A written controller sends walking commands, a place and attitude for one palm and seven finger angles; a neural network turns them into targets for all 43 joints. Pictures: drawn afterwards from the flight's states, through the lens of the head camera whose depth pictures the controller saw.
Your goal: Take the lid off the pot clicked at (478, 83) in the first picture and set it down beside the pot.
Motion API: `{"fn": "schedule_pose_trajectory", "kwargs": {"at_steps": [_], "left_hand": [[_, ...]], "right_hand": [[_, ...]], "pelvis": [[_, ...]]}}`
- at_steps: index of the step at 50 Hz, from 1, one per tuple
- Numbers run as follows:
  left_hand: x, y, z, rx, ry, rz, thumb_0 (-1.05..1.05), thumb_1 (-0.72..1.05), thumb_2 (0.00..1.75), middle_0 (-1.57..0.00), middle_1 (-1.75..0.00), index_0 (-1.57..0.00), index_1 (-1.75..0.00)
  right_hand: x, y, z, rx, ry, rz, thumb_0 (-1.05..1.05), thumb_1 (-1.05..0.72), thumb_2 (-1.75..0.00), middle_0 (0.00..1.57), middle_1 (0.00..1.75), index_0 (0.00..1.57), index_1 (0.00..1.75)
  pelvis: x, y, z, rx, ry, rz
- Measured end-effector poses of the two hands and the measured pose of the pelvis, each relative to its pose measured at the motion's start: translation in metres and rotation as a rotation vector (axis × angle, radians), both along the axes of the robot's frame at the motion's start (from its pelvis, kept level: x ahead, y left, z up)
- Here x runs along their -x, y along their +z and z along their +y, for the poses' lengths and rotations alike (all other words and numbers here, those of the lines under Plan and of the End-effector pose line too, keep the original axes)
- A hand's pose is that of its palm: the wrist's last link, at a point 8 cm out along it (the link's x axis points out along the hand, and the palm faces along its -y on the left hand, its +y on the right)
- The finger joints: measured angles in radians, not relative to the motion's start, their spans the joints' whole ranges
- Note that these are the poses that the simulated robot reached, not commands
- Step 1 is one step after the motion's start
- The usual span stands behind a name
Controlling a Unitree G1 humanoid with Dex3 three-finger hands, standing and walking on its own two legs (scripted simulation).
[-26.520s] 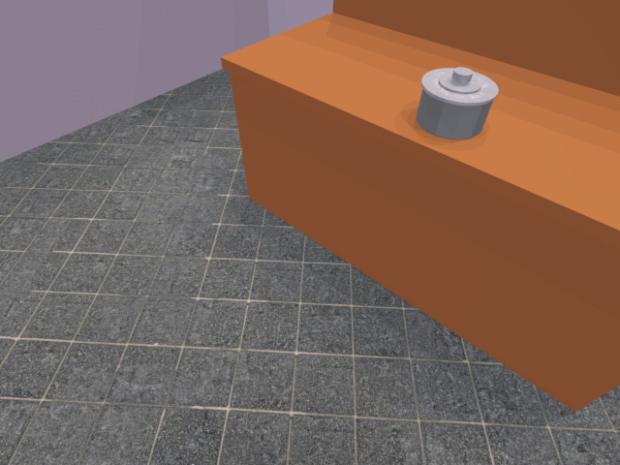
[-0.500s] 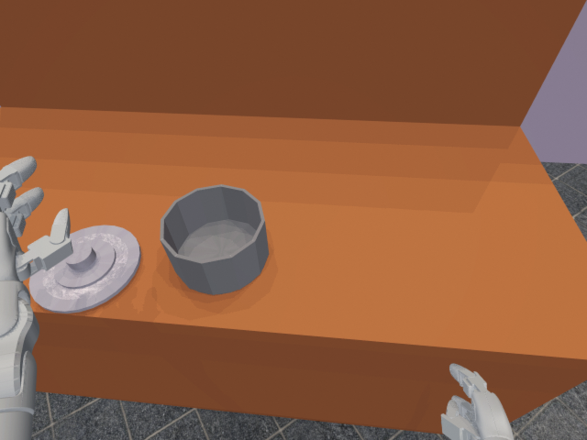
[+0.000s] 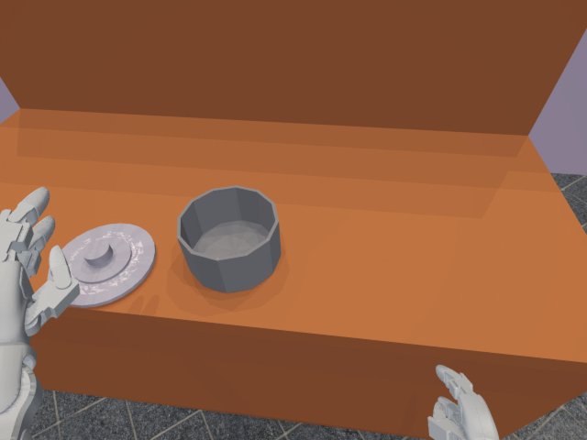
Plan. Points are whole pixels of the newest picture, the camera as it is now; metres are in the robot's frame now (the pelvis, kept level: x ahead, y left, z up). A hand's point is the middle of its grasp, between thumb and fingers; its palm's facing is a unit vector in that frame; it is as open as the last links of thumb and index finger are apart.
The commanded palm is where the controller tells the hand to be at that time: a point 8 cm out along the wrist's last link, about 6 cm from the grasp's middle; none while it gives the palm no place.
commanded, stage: draw the hand back to the body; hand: left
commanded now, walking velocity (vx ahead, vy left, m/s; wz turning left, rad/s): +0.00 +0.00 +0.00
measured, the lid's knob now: (97, 252) +0.41 +0.42 -0.04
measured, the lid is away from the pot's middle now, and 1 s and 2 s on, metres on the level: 0.25 0.25 0.25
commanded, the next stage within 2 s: step back with the hand held close in 0.46 s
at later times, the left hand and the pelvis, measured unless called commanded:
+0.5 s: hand (57, 338) +0.17 +0.26 +0.15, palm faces +0.39 -0.84 -0.38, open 7.4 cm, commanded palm +0.12 +0.29 +0.17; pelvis -0.01 +0.01 +0.00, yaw +1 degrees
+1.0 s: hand (44, 359) +0.15 +0.26 +0.14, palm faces +0.18 -0.85 -0.50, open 7.4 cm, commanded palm +0.09 +0.32 +0.17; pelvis -0.04 +0.04 -0.01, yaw +0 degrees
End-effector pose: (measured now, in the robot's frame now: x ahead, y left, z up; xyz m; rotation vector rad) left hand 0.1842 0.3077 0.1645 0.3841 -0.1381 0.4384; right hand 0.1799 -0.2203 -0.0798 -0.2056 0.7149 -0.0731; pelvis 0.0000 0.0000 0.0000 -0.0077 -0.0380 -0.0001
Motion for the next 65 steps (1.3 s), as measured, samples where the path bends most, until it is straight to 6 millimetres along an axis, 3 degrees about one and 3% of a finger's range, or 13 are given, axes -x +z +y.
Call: {"fn": "schedule_pose_trajectory", "kwargs": {"at_steps": [19, 29, 32, 36, 44, 56, 65], "left_hand": [[0.053, 0.002, -0.019, -0.037, -0.065, 0.039, 0.02, 0.89, 0.9, -0.21, -0.3, -0.21, -0.3], [0.056, 0.0, -0.014, -0.034, -0.044, 0.041, 0.02, 0.89, 0.9, -0.21, -0.3, -0.21, -0.3], [0.053, 0.009, -0.009, -0.075, -0.059, 0.012, 0.02, 0.89, 0.9, -0.21, -0.3, -0.21, -0.3], [0.046, 0.012, -0.004, -0.115, -0.09, 0.001, 0.02, 0.89, 0.9, -0.21, -0.3, -0.21, -0.3], [0.044, -0.012, -0.008, -0.099, -0.214, 0.133, 0.02, 0.89, 0.9, -0.21, -0.3, -0.21, -0.3], [0.088, 0.01, 0.011, -0.211, -0.208, 0.067, 0.02, 0.89, 0.9, -0.21, -0.3, -0.22, -0.31], [0.117, 0.002, 0.019, -0.164, -0.154, 0.008, 0.02, 0.89, 0.9, -0.21, -0.3, -0.21, -0.3]], "right_hand": [[-0.006, 0.006, 0.019, 0.003, 0.036, -0.044, 0.01, -0.9, -0.9, 0.2, 0.3, 0.19, 0.29], [-0.007, 0.005, 0.027, 0.0, 0.047, -0.043, 0.01, -0.9, -0.9, 0.2, 0.3, 0.19, 0.29], [-0.006, 0.005, 0.028, 0.005, 0.053, -0.031, 0.01, -0.9, -0.9, 0.2, 0.3, 0.19, 0.29], [0.003, 0.001, 0.026, 0.012, 0.021, 0.008, 0.01, -0.9, -0.9, 0.21, 0.3, 0.19, 0.3], [0.035, -0.006, 0.021, 0.024, -0.082, 0.071, 0.01, -0.9, -0.9, 0.2, 0.3, 0.2, 0.3], [0.072, -0.012, 0.037, 0.031, -0.082, 0.077, 0.01, -0.9, -0.9, 0.2, 0.3, 0.2, 0.3], [0.084, -0.01, 0.045, 0.043, -0.06, 0.024, 0.01, -0.9, -0.9, 0.21, 0.3, 0.2, 0.3]], "pelvis": [[0.004, -0.001, 0.011, 0.01, 0.013, 0.0], [0.005, -0.002, 0.013, 0.013, 0.018, 0.0], [0.007, -0.003, 0.014, 0.019, 0.014, 0.012], [0.012, -0.005, 0.018, 0.02, 0.004, 0.039], [0.026, -0.008, 0.032, 0.023, -0.012, 0.072], [0.062, -0.015, 0.044, 0.042, 0.01, 0.081], [0.08, -0.021, 0.048, 0.056, 0.028, 0.079]]}}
